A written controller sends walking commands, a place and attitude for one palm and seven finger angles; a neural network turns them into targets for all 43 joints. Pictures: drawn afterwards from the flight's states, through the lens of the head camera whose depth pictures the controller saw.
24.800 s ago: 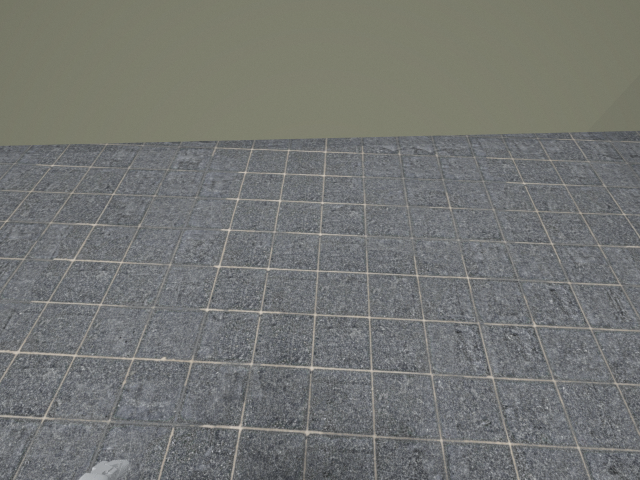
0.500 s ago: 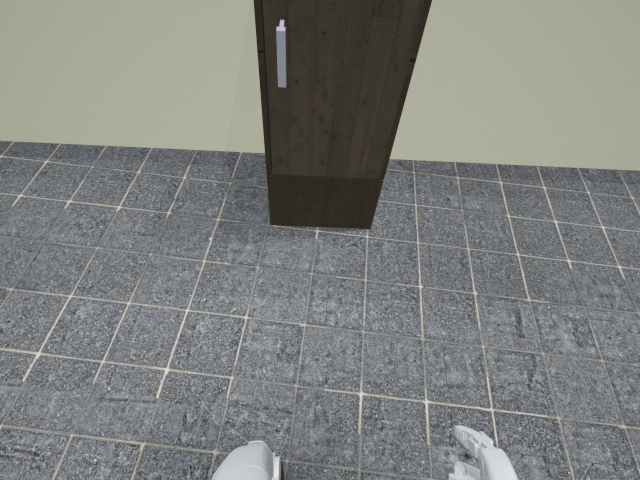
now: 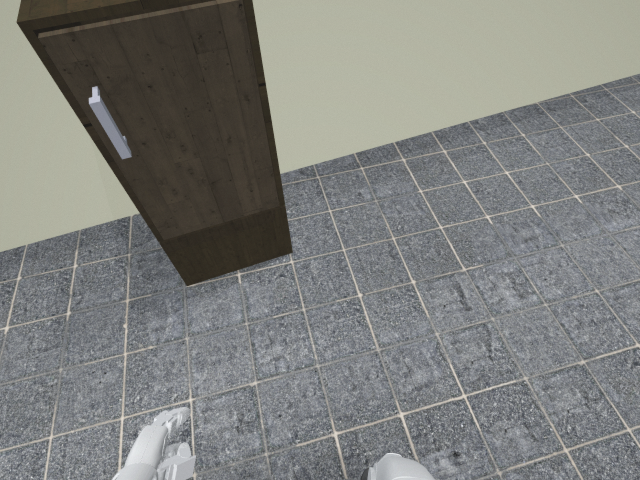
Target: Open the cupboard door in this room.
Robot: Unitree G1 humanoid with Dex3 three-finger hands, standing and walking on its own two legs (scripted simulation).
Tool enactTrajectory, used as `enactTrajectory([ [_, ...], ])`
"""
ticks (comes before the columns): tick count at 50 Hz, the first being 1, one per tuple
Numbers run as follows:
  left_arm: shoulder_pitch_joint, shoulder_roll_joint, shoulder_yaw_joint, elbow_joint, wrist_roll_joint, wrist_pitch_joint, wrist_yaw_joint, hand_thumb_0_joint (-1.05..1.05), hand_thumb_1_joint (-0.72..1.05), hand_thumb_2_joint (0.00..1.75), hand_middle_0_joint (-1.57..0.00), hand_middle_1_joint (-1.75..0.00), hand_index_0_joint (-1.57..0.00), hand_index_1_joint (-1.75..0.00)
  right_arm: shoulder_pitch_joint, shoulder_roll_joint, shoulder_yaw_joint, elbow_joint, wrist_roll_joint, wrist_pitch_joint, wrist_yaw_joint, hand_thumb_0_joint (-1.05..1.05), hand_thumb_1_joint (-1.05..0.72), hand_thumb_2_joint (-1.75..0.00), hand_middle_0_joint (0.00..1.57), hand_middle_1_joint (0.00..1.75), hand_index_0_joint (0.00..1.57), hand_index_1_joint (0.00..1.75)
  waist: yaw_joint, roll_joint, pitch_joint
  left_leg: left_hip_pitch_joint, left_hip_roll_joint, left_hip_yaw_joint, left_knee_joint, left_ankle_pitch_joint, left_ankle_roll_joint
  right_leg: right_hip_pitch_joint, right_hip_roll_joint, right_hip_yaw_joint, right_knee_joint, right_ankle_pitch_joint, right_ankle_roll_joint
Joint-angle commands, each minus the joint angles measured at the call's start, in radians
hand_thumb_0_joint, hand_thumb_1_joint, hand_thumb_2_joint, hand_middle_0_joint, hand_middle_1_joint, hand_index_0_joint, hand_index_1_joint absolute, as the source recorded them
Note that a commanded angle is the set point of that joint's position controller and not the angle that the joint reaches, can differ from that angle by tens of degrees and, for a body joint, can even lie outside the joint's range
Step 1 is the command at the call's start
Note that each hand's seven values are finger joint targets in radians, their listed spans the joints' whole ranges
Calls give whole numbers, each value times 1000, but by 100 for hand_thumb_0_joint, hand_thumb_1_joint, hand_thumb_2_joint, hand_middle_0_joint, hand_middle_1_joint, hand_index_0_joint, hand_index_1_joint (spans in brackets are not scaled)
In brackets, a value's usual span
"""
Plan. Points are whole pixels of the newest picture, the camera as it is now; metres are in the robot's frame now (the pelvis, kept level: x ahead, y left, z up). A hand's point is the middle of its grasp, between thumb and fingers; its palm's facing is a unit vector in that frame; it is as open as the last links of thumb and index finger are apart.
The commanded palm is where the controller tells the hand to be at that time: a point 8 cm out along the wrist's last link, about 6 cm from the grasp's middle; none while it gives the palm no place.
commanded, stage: turn to face it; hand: left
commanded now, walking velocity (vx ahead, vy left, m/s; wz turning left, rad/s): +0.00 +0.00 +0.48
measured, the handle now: (111, 123) +0.75 +0.43 -0.02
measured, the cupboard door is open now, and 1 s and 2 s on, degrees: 0 0 0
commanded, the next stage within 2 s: take the last steps up to it in 0.52 s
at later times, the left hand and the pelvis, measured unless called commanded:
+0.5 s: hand out of the picture +0.02 +0.24 -0.16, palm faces +0.23 -0.95 -0.21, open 7.3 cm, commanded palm none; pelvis +0.02 +0.03 +0.02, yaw +10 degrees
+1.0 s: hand out of the picture -0.02 +0.14 -0.14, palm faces +0.32 -0.93 -0.18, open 7.4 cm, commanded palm none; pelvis +0.05 -0.01 +0.03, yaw +15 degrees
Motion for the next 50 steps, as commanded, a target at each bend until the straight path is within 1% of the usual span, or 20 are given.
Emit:
enactTrajectory([
  [1,204,189,23,39,-12,-20,36,0,90,90,-20,-30,-20,-30,27,-55,7,-67,19,9,-9,0,-90,-90,20,30,20,30,97,-240,-300,-217,-63,-256,313,-117,-1,420,-350,290,-243,736,-154],
  [3,104,138,2,27,-10,-13,41,0,90,90,-20,-30,-20,-30,25,-40,11,-30,15,19,-4,0,-90,-90,20,30,20,30,58,-162,-208,-171,-62,-250,265,-27,-4,278,-295,185,-277,570,-118],
  [5,69,130,2,29,-6,-8,43,0,90,90,-20,-30,-20,-30,41,-28,13,-16,16,28,0,0,-90,-90,20,30,20,30,44,-172,-178,-140,-75,-230,212,4,-5,227,-274,127,-305,459,-103],
  [12,124,132,31,40,1,7,48,0,90,90,-20,-30,-20,-30,-45,-11,6,-61,13,26,10,0,-90,-90,20,30,20,30,74,-187,-136,-160,-101,-181,48,29,-4,241,-295,89,-314,312,-115],
  [16,138,127,33,50,-10,20,46,0,90,90,-20,-30,-20,-30,-14,-26,1,-61,9,14,13,0,-90,-90,20,30,20,30,45,-130,-145,23,-104,-155,-282,243,13,157,-263,38,-200,160,-37],
  [17,145,91,29,40,-14,29,44,0,90,90,-20,-30,-20,-30,7,-76,-8,-63,4,6,15,0,-90,-90,20,30,20,30,35,39,-143,64,-11,-295,-400,323,49,78,-187,-16,-82,11,16],
  [18,153,38,17,14,-18,36,39,0,90,90,-20,-30,-20,-30,6,-160,-22,-84,-6,3,10,0,-90,-90,20,30,20,30,35,274,-112,47,177,-548,-506,468,149,-37,-70,-56,69,-218,85],
  [19,91,51,12,0,-10,48,39,0,90,90,-20,-30,-20,-30,-17,-189,-30,-86,-12,8,-1,0,-90,-90,20,30,20,30,5,293,-85,-34,233,-623,-575,451,232,-40,-41,16,247,-357,85],
  [21,94,69,22,26,-6,50,31,0,90,90,-20,-30,-20,-30,-96,-162,-21,-96,-9,1,-13,0,-90,-90,20,30,20,30,48,171,-67,-21,167,-542,-540,481,228,-84,-49,108,382,-276,79],
  [24,150,69,16,67,-8,43,26,0,90,90,-20,-30,-20,-30,-113,-150,-13,-93,0,-11,-16,0,-90,-90,20,30,20,30,62,102,-143,125,90,-404,-472,716,205,-97,-38,108,391,-193,97],
  [31,138,72,1,76,-13,47,31,0,90,90,-20,-30,-20,-30,-78,-173,-25,-67,3,-1,-13,0,-90,-90,20,30,20,30,31,95,-172,211,96,-416,-443,810,226,-59,-27,99,250,-234,117],
  [36,172,48,-15,106,-7,31,19,0,90,90,-20,-30,-20,-30,-95,-163,-25,-55,-6,0,-4,0,-90,-90,20,30,20,30,31,137,-129,68,68,-476,-520,282,206,85,-3,61,52,-241,91],
  [40,336,56,-17,174,1,5,12,0,90,90,-20,-30,-20,-30,-118,-130,-24,-41,3,-3,0,0,-90,-90,20,30,20,30,99,39,-100,-131,-31,-424,-432,-35,130,354,1,39,-277,-88,70],
  [41,384,106,-4,183,10,-4,19,0,90,90,-20,-30,-20,-30,-115,-70,-13,-51,10,-7,2,0,-90,-90,20,30,20,30,120,-126,-72,-296,-115,-329,-246,-73,86,444,-142,221,-386,-255,22],
  [42,408,176,11,177,11,-2,26,0,90,90,-20,-30,-20,-30,-155,-29,0,-92,10,-10,10,0,-90,-90,20,30,20,30,143,-333,-8,-442,-202,-208,-54,-78,48,423,-330,490,-540,-464,-73],
  [43,427,181,18,167,-2,-9,32,0,90,90,-20,-30,-20,-30,-225,-92,-14,-111,0,-2,16,0,-90,-90,20,30,20,30,169,-295,42,-443,-148,-267,88,-47,56,281,-389,591,-611,-585,-118],
  [44,393,151,16,169,-2,-15,35,0,90,90,-20,-30,-20,-30,-236,-88,-20,-109,-2,2,22,0,-90,-90,20,30,20,30,138,-274,112,-456,-128,-283,168,21,59,212,-362,578,-629,-579,-120],
  [46,340,86,4,156,0,-27,33,0,90,90,-20,-30,-20,-30,-175,-76,-23,-76,-7,1,34,0,-90,-90,20,30,20,30,83,-172,108,-444,-96,-259,232,130,47,223,-289,387,-567,-374,-94],
  [48,362,56,-3,157,-5,-42,30,0,90,90,-20,-30,-20,-30,-136,-45,-20,-54,-7,0,37,0,-90,-90,20,30,20,30,74,-158,60,-413,-92,-230,242,222,28,256,-228,237,-527,-150,-63],
  [50,397,43,-6,176,-5,-53,32,0,90,90,-20,-30,-20,-30,-142,-29,-19,-52,-4,-4,38,0,-90,-90,20,30,20,30,80,-167,36,-416,-85,-214,217,257,18,301,-218,179,-511,-5,-63],
])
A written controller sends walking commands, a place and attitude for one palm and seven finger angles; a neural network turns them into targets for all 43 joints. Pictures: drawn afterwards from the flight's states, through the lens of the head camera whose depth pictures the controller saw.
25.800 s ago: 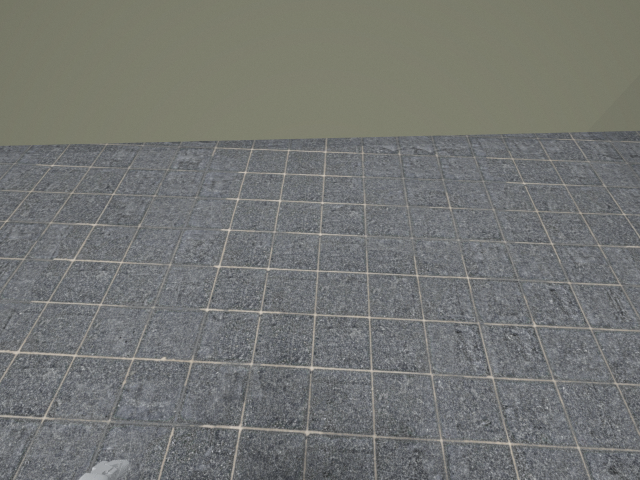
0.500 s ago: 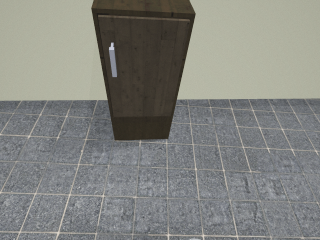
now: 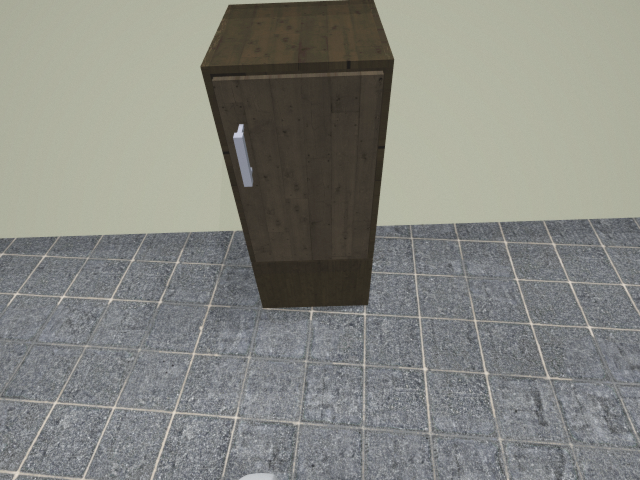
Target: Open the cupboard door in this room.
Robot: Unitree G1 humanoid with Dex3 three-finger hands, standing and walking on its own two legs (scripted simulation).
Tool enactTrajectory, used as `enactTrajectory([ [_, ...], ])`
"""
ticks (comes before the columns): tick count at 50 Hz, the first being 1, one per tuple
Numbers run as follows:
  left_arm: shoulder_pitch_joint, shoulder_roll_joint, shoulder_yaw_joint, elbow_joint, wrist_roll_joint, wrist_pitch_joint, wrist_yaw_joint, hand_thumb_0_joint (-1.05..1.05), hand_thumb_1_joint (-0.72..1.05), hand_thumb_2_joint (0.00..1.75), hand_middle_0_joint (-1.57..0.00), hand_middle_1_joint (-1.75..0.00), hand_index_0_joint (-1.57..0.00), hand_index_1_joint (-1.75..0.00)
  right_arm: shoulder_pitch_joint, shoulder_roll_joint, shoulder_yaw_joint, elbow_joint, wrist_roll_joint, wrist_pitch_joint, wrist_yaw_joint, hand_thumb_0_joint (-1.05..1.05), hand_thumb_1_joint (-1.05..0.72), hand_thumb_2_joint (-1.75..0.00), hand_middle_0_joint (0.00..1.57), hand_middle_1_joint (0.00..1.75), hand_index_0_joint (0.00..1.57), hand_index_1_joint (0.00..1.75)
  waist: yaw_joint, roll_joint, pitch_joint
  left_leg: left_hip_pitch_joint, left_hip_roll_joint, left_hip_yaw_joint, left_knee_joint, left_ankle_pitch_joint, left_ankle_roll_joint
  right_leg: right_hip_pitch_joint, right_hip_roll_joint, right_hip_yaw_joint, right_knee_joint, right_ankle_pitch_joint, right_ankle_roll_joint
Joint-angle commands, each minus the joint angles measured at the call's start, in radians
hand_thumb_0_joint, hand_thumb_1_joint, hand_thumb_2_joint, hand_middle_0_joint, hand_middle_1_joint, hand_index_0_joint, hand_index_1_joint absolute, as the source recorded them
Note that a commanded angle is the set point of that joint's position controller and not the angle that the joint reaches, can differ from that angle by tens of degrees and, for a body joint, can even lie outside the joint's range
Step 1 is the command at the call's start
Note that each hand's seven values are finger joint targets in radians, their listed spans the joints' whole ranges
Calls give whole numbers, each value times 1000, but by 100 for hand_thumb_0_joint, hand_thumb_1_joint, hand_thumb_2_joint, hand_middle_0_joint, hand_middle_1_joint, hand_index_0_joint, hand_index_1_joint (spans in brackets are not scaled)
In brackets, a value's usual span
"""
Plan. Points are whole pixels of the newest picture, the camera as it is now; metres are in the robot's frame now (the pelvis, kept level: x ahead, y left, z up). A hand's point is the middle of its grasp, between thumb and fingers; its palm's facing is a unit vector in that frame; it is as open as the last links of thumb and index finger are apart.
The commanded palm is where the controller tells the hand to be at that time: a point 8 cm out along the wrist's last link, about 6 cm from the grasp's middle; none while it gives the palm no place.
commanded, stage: take the last steps up to it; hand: left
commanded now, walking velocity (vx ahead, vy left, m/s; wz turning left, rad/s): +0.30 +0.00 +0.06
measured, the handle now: (244, 155) +0.79 +0.24 -0.05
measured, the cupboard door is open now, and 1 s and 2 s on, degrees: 0 0 0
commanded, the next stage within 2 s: come to a stop and stand still in 0.58 s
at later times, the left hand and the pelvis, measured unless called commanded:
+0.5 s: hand (181, 465) +0.18 +0.24 -0.18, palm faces +0.06 -0.98 -0.19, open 7.4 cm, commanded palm none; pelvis +0.15 +0.05 +0.00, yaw +0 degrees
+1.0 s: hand (227, 368) +0.33 +0.20 -0.18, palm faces +0.05 -0.97 -0.23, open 7.2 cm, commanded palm none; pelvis +0.27 +0.01 -0.01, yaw +0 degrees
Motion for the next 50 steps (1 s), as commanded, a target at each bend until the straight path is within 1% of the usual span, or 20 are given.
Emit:
enactTrajectory([
  [1,92,139,31,-5,2,-34,13,0,90,90,-20,-30,-20,-30,-73,-25,-5,-82,6,-37,8,0,-90,-90,20,30,20,30,9,-166,137,-162,49,8,9,86,-25,-10,-232,149,-232,107,-90],
  [8,140,166,45,44,10,-29,16,0,90,90,-20,-30,-20,-30,-177,7,12,-123,12,-64,15,0,-90,-90,20,30,20,30,38,-194,103,-56,29,79,-289,27,1,59,-244,112,-145,281,-118],
  [9,137,166,45,50,8,-25,16,0,90,90,-20,-30,-20,-30,-161,3,12,-118,12,-68,12,0,-90,-90,20,30,20,30,30,-190,93,4,18,92,-331,39,8,48,-243,104,-117,301,-111],
  [11,105,167,47,48,1,-20,15,0,90,90,-20,-30,-20,-30,-19,-20,8,-71,6,-83,-1,0,-90,-90,20,30,20,30,-43,-143,34,255,-20,131,-478,116,16,-30,-191,43,52,382,-73],
  [12,106,141,43,43,-2,-19,11,0,90,90,-20,-30,-20,-30,121,-78,-5,-27,3,-93,-14,0,-90,-90,20,30,20,30,-97,-37,-55,499,35,67,-519,155,41,-142,-146,10,258,368,-43],
  [13,140,89,34,23,-10,-17,3,0,90,90,-20,-30,-20,-30,244,-190,-34,5,-6,-99,-28,0,-90,-90,20,30,20,30,-128,187,-163,723,293,-260,-538,210,133,-383,-34,-55,513,12,7],
  [14,84,86,30,-10,-5,-22,2,0,90,90,-20,-30,-20,-30,307,-230,-41,23,3,-87,-30,0,-90,-90,20,30,20,30,-146,243,-168,698,416,-412,-658,170,208,-482,6,-8,704,-314,2],
  [15,8,88,31,-28,-5,-11,3,0,90,90,-20,-30,-20,-30,257,-227,-43,16,5,-80,-36,0,-90,-90,20,30,20,30,-138,195,-98,576,432,-437,-709,57,227,-536,-37,47,839,-296,-6],
  [17,-68,92,43,-34,3,-7,-12,0,90,90,-20,-30,-20,-30,134,-125,-20,-17,1,-85,-36,0,-90,-90,20,30,20,30,-94,91,55,380,364,-314,-755,39,198,-555,-96,84,858,-144,-3],
  [21,-20,64,47,-35,9,21,-23,0,90,90,-20,-30,-20,-30,64,-69,-3,-43,3,-107,-38,0,-90,-90,20,30,20,30,-22,74,44,278,267,-76,-764,219,151,-438,-105,58,697,-33,26],
  [26,-128,92,49,-101,4,33,-32,0,90,90,-20,-30,-20,-30,41,-103,-13,-51,0,-98,-32,0,-90,-90,20,30,20,30,-16,96,85,275,253,0,-759,257,155,-400,-100,26,418,36,38],
  [30,-152,122,50,-118,6,24,-32,0,90,90,-20,-30,-20,-30,37,-122,-24,-41,-3,-84,-30,0,-90,-90,20,30,20,30,-9,95,76,279,241,12,-646,273,114,-261,-50,-28,234,75,29],
  [32,-31,165,59,-75,8,11,-27,0,90,90,-20,-30,-20,-30,38,-104,-17,-34,3,-79,-27,0,-90,-90,20,30,20,30,53,3,30,209,170,65,-479,238,60,-41,-28,-46,122,162,22],
  [33,60,238,74,-45,12,-3,-19,0,90,90,-20,-30,-20,-30,54,-66,-7,-36,9,-81,-21,0,-90,-90,20,30,20,30,91,-158,-38,101,93,127,-257,128,22,115,-146,97,76,230,-22],
  [34,129,327,89,-29,6,-10,-10,0,90,90,-20,-30,-20,-30,72,-11,8,-62,19,-78,-19,0,-90,-90,20,30,20,30,92,-372,-92,-51,-21,131,9,-282,-8,216,-364,390,-25,429,-123],
  [35,92,315,82,-42,-9,-14,1,0,90,90,-20,-30,-20,-30,65,-51,7,-70,26,-58,-29,0,-90,-90,20,30,20,30,81,-376,-119,-12,7,5,108,-333,0,130,-401,415,-70,551,-168],
  [38,-151,234,53,-106,1,1,21,0,90,90,-20,-30,-20,-30,50,-27,21,-24,27,-39,-38,0,-90,-90,20,30,20,30,1,-133,-24,85,44,-51,42,-200,-18,-74,-324,215,-26,736,-171],
  [40,-186,242,56,-119,6,17,32,0,90,90,-20,-30,-20,-30,65,-12,22,-16,34,-18,-37,0,-90,-90,20,30,20,30,-8,-131,-53,130,18,-27,-68,-191,-26,-71,-298,144,1,782,-166],
  [46,-168,261,80,-130,8,48,37,0,90,90,-20,-30,-20,-30,-16,-45,6,-73,24,13,-34,0,-90,-90,20,30,20,30,13,-175,-73,74,-23,-24,-83,-148,-38,-29,-305,156,23,824,-186],
  [50,-199,271,85,-138,10,57,36,0,90,90,-20,-30,-20,-30,-18,-47,3,-89,24,9,-34,0,-90,-90,20,30,20,30,-8,-195,-85,151,-15,-12,-260,-58,-35,-56,-282,138,58,699,-159],
])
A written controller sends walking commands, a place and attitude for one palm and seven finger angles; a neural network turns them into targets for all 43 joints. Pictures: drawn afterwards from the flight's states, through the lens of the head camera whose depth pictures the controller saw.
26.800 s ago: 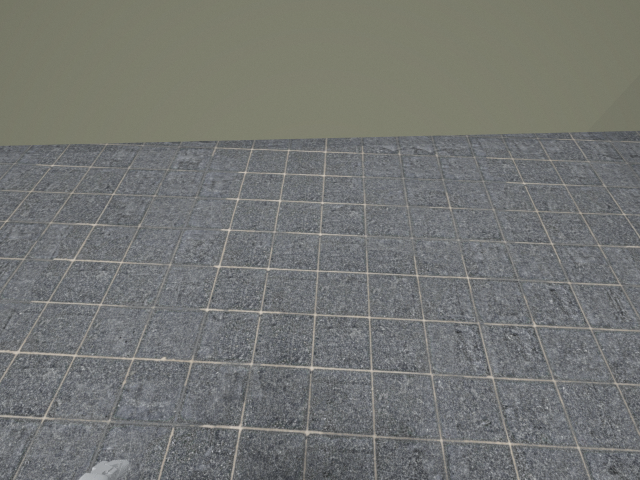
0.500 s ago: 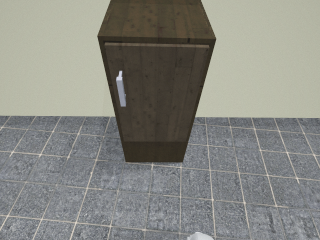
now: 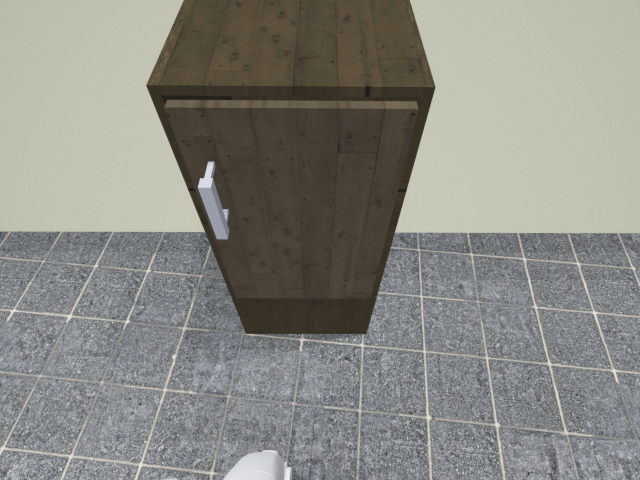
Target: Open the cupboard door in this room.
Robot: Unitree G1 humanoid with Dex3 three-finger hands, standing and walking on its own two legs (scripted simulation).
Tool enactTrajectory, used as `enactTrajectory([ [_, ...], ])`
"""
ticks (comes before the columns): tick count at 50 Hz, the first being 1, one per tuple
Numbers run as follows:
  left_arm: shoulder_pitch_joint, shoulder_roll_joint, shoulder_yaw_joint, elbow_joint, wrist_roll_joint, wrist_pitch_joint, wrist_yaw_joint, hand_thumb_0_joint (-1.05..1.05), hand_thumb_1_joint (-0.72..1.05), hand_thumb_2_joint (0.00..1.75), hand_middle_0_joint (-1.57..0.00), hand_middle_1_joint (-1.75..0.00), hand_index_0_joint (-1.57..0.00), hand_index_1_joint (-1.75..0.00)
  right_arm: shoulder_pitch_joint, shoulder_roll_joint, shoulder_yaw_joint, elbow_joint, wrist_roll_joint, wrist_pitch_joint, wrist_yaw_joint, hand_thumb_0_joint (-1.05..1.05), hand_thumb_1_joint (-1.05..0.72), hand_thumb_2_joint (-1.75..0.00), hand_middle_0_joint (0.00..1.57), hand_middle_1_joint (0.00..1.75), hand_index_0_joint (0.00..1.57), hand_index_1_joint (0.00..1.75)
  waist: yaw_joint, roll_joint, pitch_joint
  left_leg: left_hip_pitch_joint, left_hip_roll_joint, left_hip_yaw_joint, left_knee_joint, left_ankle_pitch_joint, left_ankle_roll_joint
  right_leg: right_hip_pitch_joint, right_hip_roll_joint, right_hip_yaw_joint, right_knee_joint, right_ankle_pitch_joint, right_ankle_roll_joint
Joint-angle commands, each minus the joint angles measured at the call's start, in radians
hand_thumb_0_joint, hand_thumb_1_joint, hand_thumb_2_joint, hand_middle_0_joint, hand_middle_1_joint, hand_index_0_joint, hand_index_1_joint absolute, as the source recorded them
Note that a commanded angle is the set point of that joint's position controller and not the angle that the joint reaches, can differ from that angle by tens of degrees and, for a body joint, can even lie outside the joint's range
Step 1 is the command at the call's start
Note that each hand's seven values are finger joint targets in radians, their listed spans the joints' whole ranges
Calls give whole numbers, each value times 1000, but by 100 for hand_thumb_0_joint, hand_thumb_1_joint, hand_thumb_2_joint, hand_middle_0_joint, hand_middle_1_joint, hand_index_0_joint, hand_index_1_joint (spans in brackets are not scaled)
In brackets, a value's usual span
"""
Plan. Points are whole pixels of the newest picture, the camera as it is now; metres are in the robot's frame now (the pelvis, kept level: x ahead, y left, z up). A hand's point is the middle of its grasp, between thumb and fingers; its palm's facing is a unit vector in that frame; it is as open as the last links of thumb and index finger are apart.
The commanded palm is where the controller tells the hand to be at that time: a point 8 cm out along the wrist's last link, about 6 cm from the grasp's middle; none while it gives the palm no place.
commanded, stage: come to a stop and stand still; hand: left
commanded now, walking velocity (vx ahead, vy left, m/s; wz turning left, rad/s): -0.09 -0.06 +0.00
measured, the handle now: (216, 202) +0.52 +0.23 -0.04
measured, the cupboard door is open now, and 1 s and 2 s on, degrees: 0 0 0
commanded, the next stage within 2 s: look again from close up in 1.10 s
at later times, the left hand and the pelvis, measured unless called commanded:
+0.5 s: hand out of the picture +0.00 +0.22 -0.17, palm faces -0.02 -0.98 -0.19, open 7.4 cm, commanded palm none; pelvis -0.04 +0.03 +0.01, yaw -2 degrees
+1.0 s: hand out of the picture -0.08 +0.12 -0.17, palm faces +0.01 -0.99 -0.15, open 7.3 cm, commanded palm none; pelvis -0.07 -0.03 +0.01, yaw -2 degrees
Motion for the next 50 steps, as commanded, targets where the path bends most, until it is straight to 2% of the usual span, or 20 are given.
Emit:
enactTrajectory([
  [1,23,200,48,-52,3,0,10,0,90,90,-20,-30,-20,-30,122,-52,-13,-38,2,-15,2,0,-90,-90,20,30,20,30,-32,-174,-204,137,15,4,-212,155,1,109,-244,176,-52,560,-121],
  [2,20,194,46,-50,-2,4,9,0,90,90,-20,-30,-20,-30,146,-59,-13,-30,-1,-21,3,0,-90,-90,20,30,20,30,-50,-153,-203,229,24,13,-346,283,7,57,-213,164,-11,448,-82],
  [3,50,157,38,-54,-7,10,5,0,90,90,-20,-30,-20,-30,155,-102,-18,-35,-6,-32,3,0,-90,-90,20,30,20,30,-48,-14,-222,317,115,-65,-419,451,37,-21,-138,121,74,221,-29],
  [4,91,99,25,-62,-12,17,2,0,90,90,-20,-30,-20,-30,134,-179,-30,-62,-16,-40,4,0,-90,-90,20,30,20,30,-38,249,-196,291,330,-294,-499,707,131,-125,-11,46,218,-197,38],
  [5,80,112,18,-63,-9,30,9,0,90,90,-20,-30,-20,-30,95,-203,-31,-82,-13,-36,-4,0,-90,-90,20,30,20,30,-48,276,-172,155,396,-342,-555,707,201,-81,35,131,404,-416,50],
  [7,88,127,28,-35,-6,34,2,0,90,90,-20,-30,-20,-30,18,-175,-22,-97,-18,-42,-23,0,-90,-90,20,30,20,30,-17,178,-138,153,336,-284,-540,616,219,-142,36,225,555,-332,49],
  [10,132,126,24,4,-5,20,-13,0,90,90,-20,-30,-20,-30,20,-129,-6,-87,-9,-62,-27,0,-90,-90,20,30,20,30,-7,74,-176,276,271,-180,-517,665,193,-184,28,216,566,-211,71],
  [15,107,124,19,13,-6,23,-18,0,90,90,-20,-30,-20,-30,116,-135,-13,-38,-4,-68,-34,0,-90,-90,20,30,20,30,-47,108,-198,399,284,-187,-532,701,186,-186,9,205,474,-208,95],
  [21,71,91,6,19,-5,27,-25,0,90,90,-20,-30,-20,-30,151,-144,-29,-3,-10,-60,-24,0,-90,-90,20,30,20,30,-70,142,-158,341,274,-203,-598,397,185,-106,-4,156,319,-255,83],
  [26,117,65,-10,54,-10,22,-18,0,90,90,-20,-30,-20,-30,124,-145,-32,18,-13,-53,-7,0,-90,-90,20,30,20,30,-46,181,-139,203,237,-213,-658,90,161,35,12,106,103,-236,49],
  [28,196,61,-11,87,-11,17,-14,0,90,90,-20,-30,-20,-30,113,-142,-34,27,-11,-47,-4,0,-90,-90,20,30,20,30,-12,152,-131,120,201,-175,-656,24,123,158,26,67,-62,-125,37],
  [29,240,66,-12,104,-8,11,-10,0,90,90,-20,-30,-20,-30,111,-123,-32,31,-7,-44,-2,0,-90,-90,20,30,20,30,2,104,-127,91,161,-132,-618,10,89,212,15,70,-169,-66,34],
  [30,233,100,-10,102,-4,4,-4,0,90,90,-20,-30,-20,-30,136,-82,-25,38,0,-44,2,0,-90,-90,20,30,20,30,-6,24,-107,38,115,-97,-550,15,51,237,-51,156,-246,-108,12],
  [32,135,166,-7,67,-5,-8,-2,0,90,90,-20,-30,-20,-30,143,-17,-3,27,-1,-34,9,0,-90,-90,20,30,20,30,-40,-180,-37,106,29,-10,-384,81,13,-44,-221,341,-408,-453,-58],
  [33,80,166,-2,45,-8,-10,1,0,90,90,-20,-30,-20,-30,145,-24,-5,36,-9,-20,6,0,-90,-90,20,30,20,30,-38,-298,26,142,28,-11,-285,107,17,-174,-223,366,-453,-516,-73],
  [36,34,114,-7,32,-10,-12,3,0,90,90,-20,-30,-20,-30,247,-8,0,74,-11,-22,1,0,-90,-90,20,30,20,30,-74,-182,23,163,36,-12,-209,168,27,-153,-170,278,-364,-317,-79],
  [40,130,69,-21,70,-18,-21,-4,0,90,90,-20,-30,-20,-30,274,2,18,95,-7,-45,-10,0,-90,-90,20,30,20,30,-51,-83,13,199,57,-40,-374,268,31,-95,-93,225,-260,-226,-34],
  [42,164,46,-24,77,-21,-25,-4,0,90,90,-20,-30,-20,-30,270,-7,25,98,-7,-54,-18,0,-90,-90,20,30,20,30,-34,-89,25,197,78,-60,-417,298,34,-68,-59,228,-245,-163,-19],
  [44,176,54,-21,93,-23,-20,-4,0,90,90,-20,-30,-20,-30,258,-5,27,109,-4,-61,-20,0,-90,-90,20,30,20,30,-27,11,-30,194,83,-69,-441,321,38,10,-53,202,-218,-82,-4],
  [50,199,46,-22,101,-20,-24,-2,0,90,90,-20,-30,-20,-30,245,3,23,110,-2,-58,-22,0,-90,-90,20,30,20,30,-29,-16,-49,215,76,-55,-440,287,32,22,-52,207,-237,-98,-7],
])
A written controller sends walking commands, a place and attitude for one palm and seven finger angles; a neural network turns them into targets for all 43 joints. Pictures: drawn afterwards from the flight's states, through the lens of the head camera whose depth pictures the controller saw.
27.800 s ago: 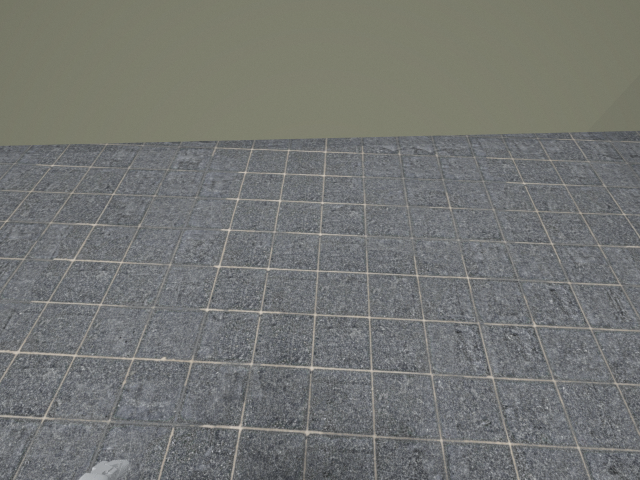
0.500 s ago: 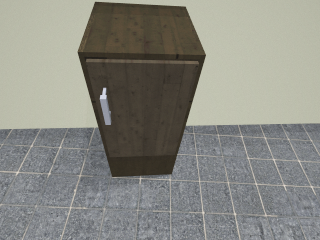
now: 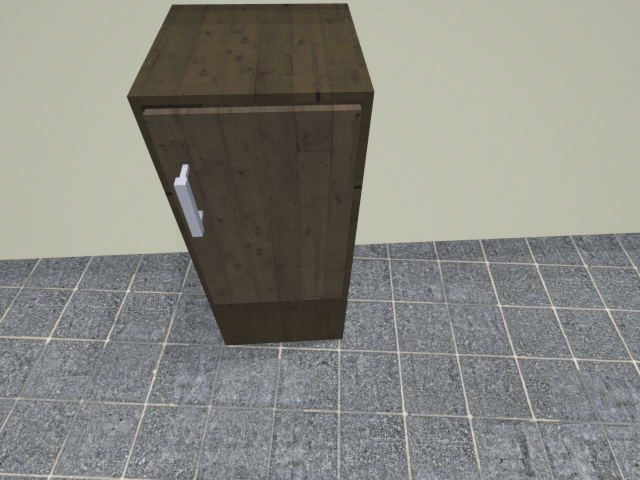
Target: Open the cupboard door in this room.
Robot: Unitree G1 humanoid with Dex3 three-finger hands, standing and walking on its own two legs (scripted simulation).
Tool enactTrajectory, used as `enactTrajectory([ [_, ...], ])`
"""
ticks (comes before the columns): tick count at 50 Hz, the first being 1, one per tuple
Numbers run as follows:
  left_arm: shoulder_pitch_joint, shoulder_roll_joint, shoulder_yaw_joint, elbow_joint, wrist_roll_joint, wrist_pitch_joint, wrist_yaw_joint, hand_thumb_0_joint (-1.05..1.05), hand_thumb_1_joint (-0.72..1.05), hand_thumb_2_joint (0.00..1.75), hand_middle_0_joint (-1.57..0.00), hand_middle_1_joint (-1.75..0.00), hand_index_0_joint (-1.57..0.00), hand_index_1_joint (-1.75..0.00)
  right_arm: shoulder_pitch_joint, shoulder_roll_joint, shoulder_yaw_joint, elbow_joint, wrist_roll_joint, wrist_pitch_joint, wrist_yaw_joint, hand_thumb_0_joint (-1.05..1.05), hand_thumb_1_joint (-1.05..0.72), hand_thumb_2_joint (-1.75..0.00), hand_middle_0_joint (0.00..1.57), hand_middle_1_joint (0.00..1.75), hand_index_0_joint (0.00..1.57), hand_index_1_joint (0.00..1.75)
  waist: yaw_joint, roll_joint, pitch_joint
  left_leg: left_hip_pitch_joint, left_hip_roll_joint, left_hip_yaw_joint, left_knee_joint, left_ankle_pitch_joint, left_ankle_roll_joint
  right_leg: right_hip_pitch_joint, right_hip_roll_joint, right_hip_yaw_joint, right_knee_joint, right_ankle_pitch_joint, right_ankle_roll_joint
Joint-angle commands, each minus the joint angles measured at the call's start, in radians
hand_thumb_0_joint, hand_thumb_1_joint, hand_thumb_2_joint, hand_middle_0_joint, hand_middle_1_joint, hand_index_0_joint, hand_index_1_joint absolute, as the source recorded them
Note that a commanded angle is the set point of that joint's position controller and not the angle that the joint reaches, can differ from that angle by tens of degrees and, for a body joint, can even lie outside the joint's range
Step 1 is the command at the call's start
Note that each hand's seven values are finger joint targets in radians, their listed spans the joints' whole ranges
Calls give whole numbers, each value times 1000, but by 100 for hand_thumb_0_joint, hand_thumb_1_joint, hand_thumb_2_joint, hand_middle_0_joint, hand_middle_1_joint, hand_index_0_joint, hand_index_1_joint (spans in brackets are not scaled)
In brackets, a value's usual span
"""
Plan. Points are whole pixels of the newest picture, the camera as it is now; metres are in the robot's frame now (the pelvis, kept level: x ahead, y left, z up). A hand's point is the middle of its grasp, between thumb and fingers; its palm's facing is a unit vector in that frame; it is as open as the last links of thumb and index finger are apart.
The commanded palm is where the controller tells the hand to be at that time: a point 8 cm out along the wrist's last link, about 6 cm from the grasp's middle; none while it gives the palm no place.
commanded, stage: come to a stop and stand still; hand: left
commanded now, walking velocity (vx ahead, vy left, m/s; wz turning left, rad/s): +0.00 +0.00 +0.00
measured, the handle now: (191, 201) +0.58 +0.28 -0.05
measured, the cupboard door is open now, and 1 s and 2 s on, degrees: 0 0 0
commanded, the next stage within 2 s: look again from close up in 0.10 s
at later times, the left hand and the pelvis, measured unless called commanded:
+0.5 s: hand out of the picture +0.07 +0.23 -0.17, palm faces +0.05 -0.96 -0.26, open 7.4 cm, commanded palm none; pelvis +0.02 +0.03 -0.01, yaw +0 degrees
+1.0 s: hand (116, 470) +0.14 +0.26 -0.06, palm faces +0.28 -0.95 -0.13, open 7.5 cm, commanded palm +0.11 +0.30 -0.07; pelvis -0.02 +0.05 -0.02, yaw +2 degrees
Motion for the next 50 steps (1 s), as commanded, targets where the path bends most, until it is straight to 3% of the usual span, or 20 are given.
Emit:
enactTrajectory([
  [1,59,100,22,-28,6,-12,7,0,90,90,-20,-30,-20,-30,31,-85,-15,-37,5,-19,-5,0,-90,-90,20,30,20,30,5,-7,27,47,25,-30,-50,25,45,-95,-122,127,-165,-45,3],
  [9,84,87,20,-23,10,-18,7,0,90,90,-20,-30,-20,-30,3,-88,-15,-49,6,-23,-6,0,-90,-90,20,30,20,30,4,-13,23,62,31,-30,-52,53,50,-92,-121,116,-157,10,10],
  [10,47,265,7,-122,27,-30,16,0,90,90,-20,-30,-20,-30,-36,-222,-26,-171,-5,-14,14,0,-90,-90,20,30,20,30,-35,14,91,27,2,-59,14,46,58,-136,-89,115,-101,21,-16],
  [11,55,179,30,-117,19,-36,19,0,90,90,-20,-30,-20,-30,-69,-194,-33,-192,-13,-30,5,0,-90,-90,20,30,20,30,5,92,-40,4,22,-35,69,-23,67,-113,-133,143,-71,-38,-13],
  [12,64,197,32,-135,25,-40,17,0,90,90,-20,-30,-20,-30,-40,-172,-35,-208,-14,-36,-1,0,-90,-90,20,30,20,30,-11,54,-129,0,0,-43,123,38,67,-72,-150,169,-75,47,-27],
  [15,65,168,37,-155,26,-37,18,0,90,90,-20,-30,-20,-30,-9,-138,-22,-228,-12,-34,1,0,-90,-90,20,30,20,30,-19,-115,-101,-45,-17,-14,132,34,71,-40,-171,164,-60,198,-44],
  [18,72,188,47,-175,26,-32,19,0,90,90,-20,-30,-20,-30,-22,-196,-34,-236,-5,-42,-3,0,-90,-90,20,30,20,30,-2,-2,-84,-3,19,-31,97,269,87,-12,-123,86,52,402,-22],
  [20,93,182,43,-185,25,-24,21,0,90,90,-20,-30,-20,-30,-27,-206,-32,-245,-4,-40,-5,0,-90,-90,20,30,20,30,8,15,-107,36,38,-36,122,411,94,-8,-110,70,80,420,-13],
  [23,71,204,44,-209,23,-13,19,0,90,90,-20,-30,-20,-30,-62,-231,-39,-258,-6,-31,-3,0,-90,-90,20,30,20,30,9,7,-60,13,38,-40,106,339,94,-38,-109,71,67,335,-5],
  [31,5,231,32,-226,21,-7,10,0,90,90,-20,-30,-20,-30,-126,-249,-27,-264,-6,-28,15,0,-90,-90,20,30,20,30,14,7,-31,-14,39,-68,9,129,92,-44,-107,80,-1,121,20],
  [41,36,201,16,-171,21,-9,11,0,90,90,-20,-30,-20,-30,-100,-222,-16,-205,0,-26,23,0,-90,-90,20,30,20,30,10,-2,-9,-18,33,-73,-70,-21,81,-44,-115,86,-66,50,35],
  [42,57,189,2,-156,28,-21,49,0,90,90,-20,-30,-20,-30,-129,-235,-7,-263,10,-33,23,0,-90,-90,20,30,20,30,24,-40,119,-97,42,-20,96,46,52,-117,-146,130,-65,190,26],
  [43,-770,546,345,-1613,-123,-244,54,0,88,89,-20,-32,-20,-32,-161,-333,-45,-564,53,-167,-12,0,-90,-90,20,30,20,30,-83,123,-386,155,-61,-32,-1,157,65,-70,-34,-7,49,237,-9],
  [44,-130,387,224,-1341,-68,-217,61,0,85,88,-20,-33,-20,-33,-202,-273,-22,-556,49,-260,-50,0,-90,-90,20,30,20,30,43,246,-382,258,-2,-47,-4,186,53,-135,-17,-26,143,52,-14],
  [45,99,138,89,-1231,-138,-117,78,0,83,87,-21,-34,-21,-34,-226,-236,-21,-538,60,-291,-46,0,-90,-90,20,30,20,30,-4,235,-272,78,-26,-57,-38,-15,16,-215,-7,-63,173,-69,2],
  [46,30,99,89,-1190,-150,-130,70,0,81,86,-21,-36,-21,-36,-173,-237,-18,-524,68,-305,-45,0,-90,-90,20,30,20,30,-39,142,-115,-33,-40,-72,-12,-172,38,-268,-9,-53,157,-63,11],
  [47,-23,152,142,-1186,-168,-195,61,0,78,85,-21,-37,-21,-37,-192,-264,-30,-558,53,-320,-47,0,-90,-90,20,30,20,30,-41,127,-32,-142,-58,-86,40,-274,43,-323,-8,-56,145,-110,15],
  [48,-11,167,176,-1113,-164,-266,43,0,76,84,-21,-39,-21,-39,-183,-277,-40,-553,38,-327,-46,0,-90,-90,20,30,20,30,-52,24,-33,-224,-62,-87,108,-312,44,-412,-3,-63,181,-180,19],
  [49,28,112,175,-1014,-173,-348,7,0,74,83,-21,-40,-21,-40,-188,-268,-46,-565,24,-333,-39,0,-90,-90,20,30,20,30,-39,-94,-38,-324,-62,-92,190,-343,40,-512,6,-75,256,-246,20],
  [50,81,88,175,-939,-178,-430,-44,0,71,82,-21,-42,-21,-42,-199,-261,-56,-585,22,-347,-28,0,-90,-90,20,30,20,30,-8,-93,-63,-392,-70,-75,269,-348,34,-580,7,-67,323,-283,14],
])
